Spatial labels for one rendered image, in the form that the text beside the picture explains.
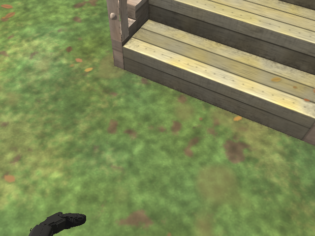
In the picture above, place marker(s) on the robot left hand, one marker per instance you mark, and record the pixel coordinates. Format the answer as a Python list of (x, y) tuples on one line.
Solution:
[(57, 222)]

